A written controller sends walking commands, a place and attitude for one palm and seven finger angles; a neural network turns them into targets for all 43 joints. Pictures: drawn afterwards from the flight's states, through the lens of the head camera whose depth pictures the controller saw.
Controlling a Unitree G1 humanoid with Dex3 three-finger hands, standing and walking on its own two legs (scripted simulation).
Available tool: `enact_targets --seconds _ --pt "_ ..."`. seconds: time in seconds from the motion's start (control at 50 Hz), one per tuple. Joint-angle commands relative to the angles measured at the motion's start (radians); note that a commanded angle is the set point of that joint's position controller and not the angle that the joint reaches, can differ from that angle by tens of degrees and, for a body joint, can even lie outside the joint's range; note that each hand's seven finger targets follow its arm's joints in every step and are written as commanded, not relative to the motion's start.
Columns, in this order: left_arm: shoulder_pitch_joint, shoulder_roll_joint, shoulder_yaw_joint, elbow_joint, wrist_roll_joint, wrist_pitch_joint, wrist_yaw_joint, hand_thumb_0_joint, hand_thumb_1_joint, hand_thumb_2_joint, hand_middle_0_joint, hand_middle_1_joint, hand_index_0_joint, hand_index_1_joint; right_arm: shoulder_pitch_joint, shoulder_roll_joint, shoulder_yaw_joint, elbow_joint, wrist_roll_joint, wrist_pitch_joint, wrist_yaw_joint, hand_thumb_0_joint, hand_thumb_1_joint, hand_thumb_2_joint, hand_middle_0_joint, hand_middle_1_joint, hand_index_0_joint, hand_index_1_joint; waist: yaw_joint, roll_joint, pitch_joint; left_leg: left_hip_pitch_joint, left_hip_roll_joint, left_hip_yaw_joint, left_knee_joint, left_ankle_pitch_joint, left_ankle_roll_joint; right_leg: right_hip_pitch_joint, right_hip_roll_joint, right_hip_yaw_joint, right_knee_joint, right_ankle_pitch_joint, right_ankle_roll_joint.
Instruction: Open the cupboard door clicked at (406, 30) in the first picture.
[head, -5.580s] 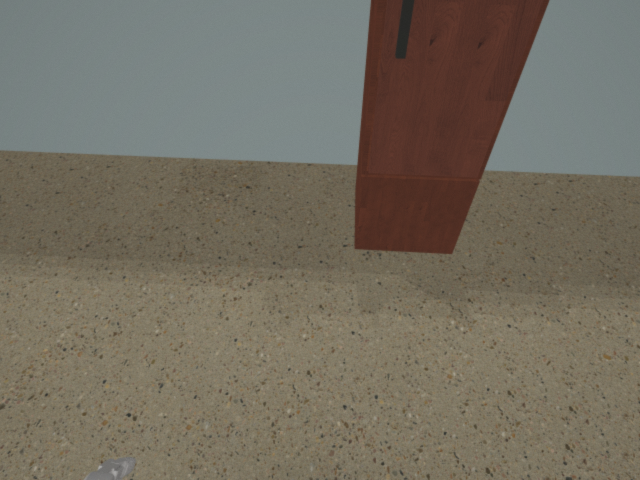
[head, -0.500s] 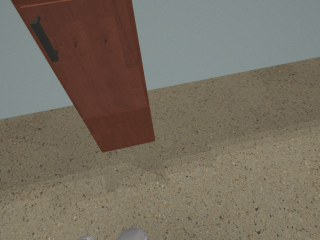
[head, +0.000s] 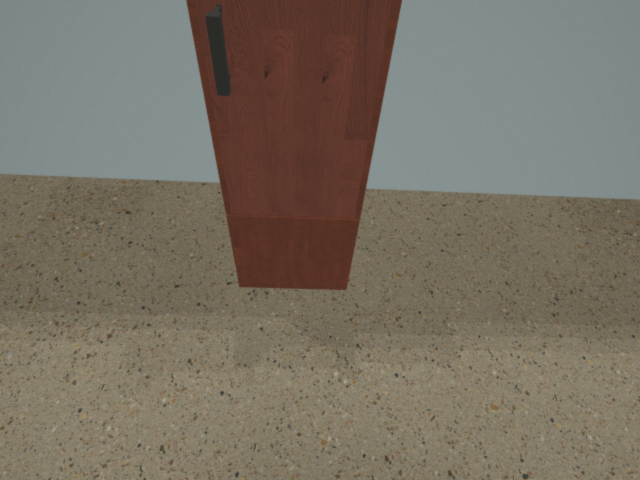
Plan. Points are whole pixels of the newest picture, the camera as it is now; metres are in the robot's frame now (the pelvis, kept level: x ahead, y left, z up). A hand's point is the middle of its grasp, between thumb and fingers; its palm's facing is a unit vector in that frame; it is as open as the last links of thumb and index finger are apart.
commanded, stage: take the last steps up to it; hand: left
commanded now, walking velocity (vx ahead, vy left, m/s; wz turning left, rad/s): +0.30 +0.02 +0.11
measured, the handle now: (221, 51) +0.82 +0.27 +0.13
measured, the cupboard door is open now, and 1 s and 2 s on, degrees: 0 0 0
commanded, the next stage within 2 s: come to a stop and stand still in 0.72 s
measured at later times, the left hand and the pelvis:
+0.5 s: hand out of the picture +0.06 +0.15 -0.17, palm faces +0.15 -0.97 -0.21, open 7.3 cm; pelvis +0.11 -0.02 +0.00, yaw +5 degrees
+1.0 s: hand (174, 379) +0.29 +0.26 -0.18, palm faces +0.15 -0.97 -0.18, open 7.4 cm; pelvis +0.25 +0.08 +0.00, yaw +4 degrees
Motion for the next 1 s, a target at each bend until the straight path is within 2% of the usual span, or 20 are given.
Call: enact_targets --seconds 0.0,0.1,0.16,0.18,0.2,0.22,0.26,0.32,0.36,0.58,0.6,0.64,0.66,0.68,0.7,0.72,0.76,0.8,0.9,0.98 --pt "-0.087 0.045 -0.001 -0.089 0.007 -0.041 -0.01 0.0 0.9 0.9 -0.2 -0.3 -0.2 -0.3 0.14 -0.18 -0.049 0.009 -0.006 -0.019 -0.01 0.0 -0.9 -0.9 0.2 0.3 0.2 0.3 -0.068 0.134 0.036 0.079 0.261 -0.291 -0.216 -0.004 0.135 -0.119 -0.008 0.002 -0.118 0.001 0.001" --pt "-0.079 0.017 -0.005 -0.087 0.005 -0.057 -0.013 0.0 0.9 0.9 -0.2 -0.3 -0.2 -0.3 0.151 -0.168 -0.049 0.035 -0.011 -0.023 -0.009 0.0 -0.9 -0.9 0.2 0.3 0.2 0.3 -0.049 0.14 0.05 -0.004 0.24 -0.293 -0.197 -0.078 0.126 0.031 0.026 -0.027 -0.346 0.013 -0.016" --pt "0.05 0.018 0.003 -0.03 0.006 -0.073 -0.008 0.0 0.9 0.9 -0.2 -0.3 -0.2 -0.3 0.134 -0.141 -0.04 0.056 -0.004 -0.026 -0.01 0.0 -0.9 -0.9 0.2 0.3 0.2 0.3 0.02 0.069 0.018 -0.142 0.172 -0.22 -0.053 -0.106 0.068 0.303 0.041 -0.036 -0.561 0.165 -0.028" --pt "0.12 0.063 0.014 -0.004 0.01 -0.086 0.0 0.0 0.9 0.9 -0.2 -0.3 -0.2 -0.3 0.139 -0.103 -0.033 0.057 0.003 -0.032 -0.007 0.0 -0.9 -0.9 0.2 0.3 0.2 0.3 0.049 -0.041 -0.001 -0.272 0.106 -0.154 0.095 -0.145 0.027 0.464 -0.043 0.072 -0.634 0.098 -0.053" --pt "0.21 0.154 0.034 0.018 0.017 -0.095 0.009 0.0 0.9 0.9 -0.2 -0.3 -0.2 -0.3 0.136 -0.048 -0.02 0.033 0.009 -0.038 0.0 0.0 -0.9 -0.9 0.2 0.3 0.2 0.3 0.085 -0.284 -0.017 -0.464 -0.006 -0.014 0.358 -0.232 -0.022 0.594 -0.272 0.363 -0.766 -0.028 -0.136" --pt "0.271 0.185 0.038 0.026 0.004 -0.09 0.016 0.0 0.9 0.9 -0.2 -0.3 -0.2 -0.3 0.082 -0.098 -0.033 -0.001 -0.003 -0.031 0.005 0.0 -0.9 -0.9 0.2 0.3 0.2 0.3 0.108 -0.253 0.004 -0.523 0.013 -0.043 0.529 -0.322 -0.028 0.517 -0.383 0.522 -0.856 -0.135 -0.205" --pt "0.174 0.122 0.028 0.016 -0.002 -0.099 0.02 0.0 0.9 0.9 -0.2 -0.3 -0.2 -0.3 0.059 -0.112 -0.048 0.019 -0.011 -0.02 0.018 0.0 -0.9 -0.9 0.2 0.3 0.2 0.3 0.063 -0.205 0.119 -0.533 0.076 -0.082 0.666 -0.165 -0.027 0.323 -0.33 0.465 -0.914 -0.272 -0.196" --pt "0.109 0.024 0.002 0.004 -0.002 -0.11 0.022 0.0 0.9 0.9 -0.2 -0.3 -0.2 -0.3 0.141 -0.052 -0.046 0.073 -0.013 -0.003 0.027 0.0 -0.9 -0.9 0.2 0.3 0.2 0.3 -0.012 -0.071 0.14 -0.468 0.109 -0.056 0.682 0.001 -0.056 0.238 -0.227 0.191 -0.889 -0.005 -0.145" --pt "0.141 0.011 -0.005 0.02 -0.003 -0.12 0.022 0.0 0.9 0.9 -0.2 -0.3 -0.2 -0.3 0.157 -0.032 -0.043 0.08 -0.013 0.002 0.029 0.0 -0.9 -0.9 0.2 0.3 0.2 0.3 -0.018 -0.088 0.115 -0.471 0.109 -0.029 0.663 0.051 -0.076 0.272 -0.192 0.092 -0.87 0.18 -0.139" --pt "0.233 0.05 -0.003 0.097 0.007 -0.121 0.031 0.0 0.9 0.9 -0.2 -0.3 -0.2 -0.3 -0.048 -0.013 -0.031 0.0 0.0 -0.02 0.05 0.0 -0.9 -0.9 0.2 0.3 0.2 0.3 0.015 -0.154 0.109 -0.329 0.094 0.071 0.268 0.065 -0.055 0.318 -0.197 0.0 -0.757 0.511 -0.161" --pt "0.226 0.055 0.001 0.1 0.01 -0.118 0.032 0.0 0.9 0.9 -0.2 -0.3 -0.2 -0.3 -0.019 -0.023 -0.034 0.005 -0.001 -0.025 0.046 0.0 -0.9 -0.9 0.2 0.3 0.2 0.3 -0.002 -0.153 0.097 -0.263 0.088 0.071 0.233 0.047 -0.046 0.304 -0.203 0.003 -0.711 0.523 -0.159" --pt "0.209 0.046 0.003 0.098 0.002 -0.111 0.032 0.0 0.9 0.9 -0.2 -0.3 -0.2 -0.3 0.198 -0.084 -0.047 0.075 -0.011 -0.04 0.031 0.0 -0.9 -0.9 0.2 0.3 0.2 0.3 -0.097 -0.045 -0.041 0.038 0.051 0.074 0.085 0.132 -0.035 0.266 -0.132 -0.069 -0.405 0.577 -0.117" --pt "0.275 -0.002 -0.002 0.096 -0.009 -0.107 0.028 0.0 0.9 0.9 -0.2 -0.3 -0.2 -0.3 0.32 -0.19 -0.067 0.101 -0.023 -0.051 0.016 0.0 -0.9 -0.9 0.2 0.3 0.2 0.3 -0.12 0.18 -0.192 0.278 0.248 -0.137 0.059 0.279 0.014 0.115 -0.028 -0.12 -0.15 0.282 -0.071" --pt "0.292 -0.04 -0.015 0.078 -0.017 -0.104 0.024 0.0 0.9 0.9 -0.2 -0.3 -0.2 -0.3 0.388 -0.263 -0.08 0.118 -0.008 -0.048 0.001 0.0 -0.9 -0.9 0.2 0.3 0.2 0.3 -0.123 0.373 -0.268 0.393 0.43 -0.401 -0.032 0.449 0.095 -0.063 0.079 -0.084 0.112 -0.206 -0.05" --pt "0.239 -0.021 -0.012 0.057 -0.013 -0.095 0.028 0.0 0.9 0.9 -0.2 -0.3 -0.2 -0.3 0.343 -0.258 -0.074 0.108 0.002 -0.035 -0.007 0.0 -0.9 -0.9 0.2 0.3 0.2 0.3 -0.113 0.265 -0.211 0.297 0.45 -0.377 -0.083 0.334 0.128 -0.088 0.037 0.003 0.219 -0.211 -0.077" --pt "0.194 -0.036 -0.013 0.064 -0.011 -0.09 0.03 0.0 0.9 0.9 -0.2 -0.3 -0.2 -0.3 0.266 -0.207 -0.065 0.1 0.0 -0.042 -0.015 0.0 -0.9 -0.9 0.2 0.3 0.2 0.3 -0.099 0.261 -0.168 0.221 0.416 -0.34 -0.119 0.314 0.104 -0.121 0.008 0.027 0.268 -0.128 -0.077" --pt "0.133 -0.041 -0.005 0.073 -0.003 -0.088 0.014 0.0 0.9 0.9 -0.2 -0.3 -0.2 -0.3 0.149 -0.112 -0.037 0.069 -0.003 -0.054 -0.016 0.0 -0.9 -0.9 0.2 0.3 0.2 0.3 -0.057 0.11 -0.01 0.016 0.356 -0.203 -0.142 0.353 0.094 -0.112 -0.041 0.041 0.247 0.01 -0.066" --pt "0.165 -0.068 -0.011 0.089 -0.001 -0.076 0.01 0.0 0.9 0.9 -0.2 -0.3 -0.2 -0.3 0.123 -0.079 -0.024 0.075 0.002 -0.068 -0.019 0.0 -0.9 -0.9 0.2 0.3 0.2 0.3 -0.017 0.049 0.0 -0.059 0.316 -0.112 -0.168 0.428 0.081 -0.039 -0.043 0.031 0.176 0.06 -0.052" --pt "0.174 -0.069 -0.01 0.076 -0.004 -0.025 0.032 0.0 0.9 0.9 -0.2 -0.3 -0.2 -0.3 0.085 -0.071 -0.016 0.067 0.003 -0.054 -0.038 0.0 -0.9 -0.9 0.2 0.3 0.2 0.3 0.013 0.055 -0.035 -0.053 0.313 -0.042 -0.126 0.786 0.071 0.031 -0.01 0.053 -0.019 0.136 -0.016" --pt "0.084 -0.013 0.005 0.016 0.001 0.007 0.035 0.0 0.9 0.9 -0.2 -0.3 -0.2 -0.3 0.083 -0.108 -0.032 0.064 0.001 -0.02 -0.046 0.0 -0.9 -0.9 0.2 0.3 0.2 0.3 -0.007 0.134 -0.004 -0.014 0.332 -0.048 -0.089 0.807 0.098 -0.012 0.017 0.049 -0.049 0.089 -0.015"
